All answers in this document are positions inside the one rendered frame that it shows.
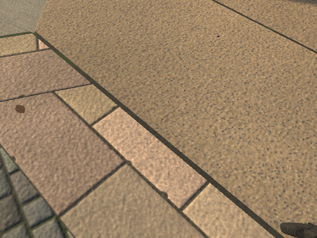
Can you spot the robot right hand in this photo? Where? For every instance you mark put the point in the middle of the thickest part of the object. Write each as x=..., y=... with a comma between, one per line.
x=299, y=230

